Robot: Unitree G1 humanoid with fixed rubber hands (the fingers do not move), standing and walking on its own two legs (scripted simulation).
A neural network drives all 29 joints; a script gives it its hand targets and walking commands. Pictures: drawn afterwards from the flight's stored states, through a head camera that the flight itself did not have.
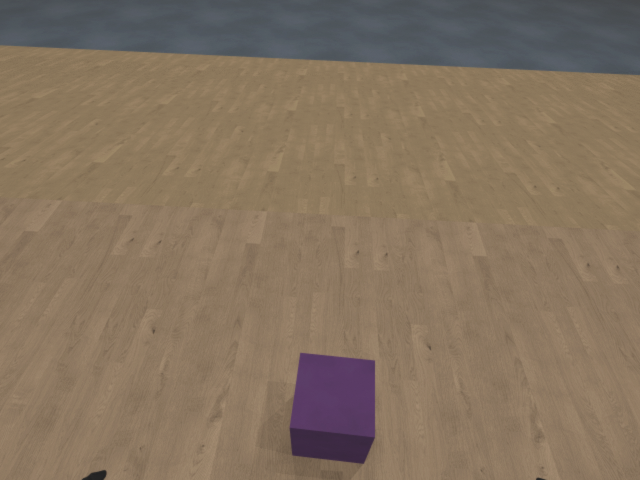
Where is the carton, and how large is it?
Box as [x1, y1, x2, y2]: [290, 353, 374, 463]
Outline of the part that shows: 300,353 290,421 292,455 363,463 374,438 374,360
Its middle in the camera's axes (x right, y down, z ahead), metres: +0.04 +0.48 +1.10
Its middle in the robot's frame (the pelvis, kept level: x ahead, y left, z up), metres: +0.45 -0.04 -0.66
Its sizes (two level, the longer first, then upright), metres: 0.210 0.200 0.250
